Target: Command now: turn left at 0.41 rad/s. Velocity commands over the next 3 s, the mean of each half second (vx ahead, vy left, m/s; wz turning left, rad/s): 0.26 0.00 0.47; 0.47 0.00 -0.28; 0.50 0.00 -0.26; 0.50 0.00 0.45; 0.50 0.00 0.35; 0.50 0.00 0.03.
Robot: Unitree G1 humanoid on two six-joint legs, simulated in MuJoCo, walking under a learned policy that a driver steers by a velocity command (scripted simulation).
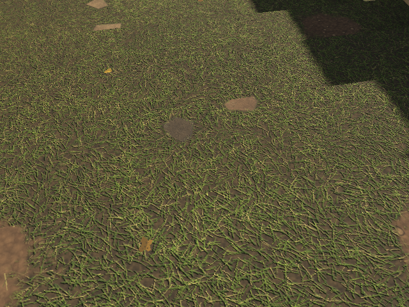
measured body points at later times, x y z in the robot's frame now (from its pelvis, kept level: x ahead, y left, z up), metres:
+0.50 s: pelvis +0.07 +0.06 -0.01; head +0.09 +0.08 +0.43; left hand +0.01 +0.36 -0.14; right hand +0.33 -0.12 -0.08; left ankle +0.07 +0.17 -0.74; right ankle -0.01 -0.12 -0.72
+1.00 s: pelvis +0.30 +0.13 -0.06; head +0.32 +0.14 +0.39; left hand +0.48 +0.39 -0.16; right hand +0.30 -0.16 -0.18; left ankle +0.07 +0.17 -0.74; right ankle +0.52 +0.03 -0.75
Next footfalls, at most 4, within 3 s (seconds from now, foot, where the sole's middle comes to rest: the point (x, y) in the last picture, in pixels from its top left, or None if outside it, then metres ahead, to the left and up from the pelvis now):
0.48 left None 0.10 0.18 -0.77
1.12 right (197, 305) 0.54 0.04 -0.96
1.52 left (141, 238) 0.81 0.27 -0.96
2.28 right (191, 177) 1.25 0.08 -1.14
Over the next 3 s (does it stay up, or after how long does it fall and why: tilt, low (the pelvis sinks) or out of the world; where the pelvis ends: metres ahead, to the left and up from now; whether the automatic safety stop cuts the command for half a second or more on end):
stays up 1.44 0.26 -0.36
